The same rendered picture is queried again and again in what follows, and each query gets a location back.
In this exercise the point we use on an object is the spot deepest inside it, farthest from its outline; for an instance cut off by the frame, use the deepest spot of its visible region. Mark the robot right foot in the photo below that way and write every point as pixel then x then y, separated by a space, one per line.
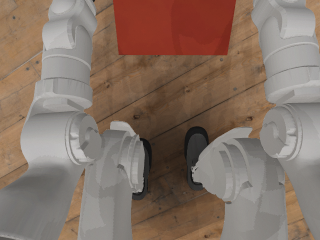
pixel 196 140

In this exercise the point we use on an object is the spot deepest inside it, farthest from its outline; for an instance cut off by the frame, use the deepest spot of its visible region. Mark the left robot upper arm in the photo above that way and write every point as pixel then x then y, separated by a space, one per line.
pixel 57 147

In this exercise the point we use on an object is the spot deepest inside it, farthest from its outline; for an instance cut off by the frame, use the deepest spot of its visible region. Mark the right robot upper arm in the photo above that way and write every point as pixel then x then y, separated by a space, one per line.
pixel 291 133

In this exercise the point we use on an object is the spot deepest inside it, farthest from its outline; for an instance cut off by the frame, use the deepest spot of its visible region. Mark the robot right shin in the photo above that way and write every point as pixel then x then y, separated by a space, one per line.
pixel 201 174

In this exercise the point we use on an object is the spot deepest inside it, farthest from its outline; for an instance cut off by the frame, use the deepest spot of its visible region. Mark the robot left forearm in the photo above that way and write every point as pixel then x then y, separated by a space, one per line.
pixel 66 59

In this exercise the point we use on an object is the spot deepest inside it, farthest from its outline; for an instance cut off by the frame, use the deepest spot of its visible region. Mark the carton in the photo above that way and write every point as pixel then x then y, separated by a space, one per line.
pixel 173 27

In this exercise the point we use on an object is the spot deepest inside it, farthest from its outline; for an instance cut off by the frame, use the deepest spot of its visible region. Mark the robot right forearm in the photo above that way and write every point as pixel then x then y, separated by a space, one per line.
pixel 290 50

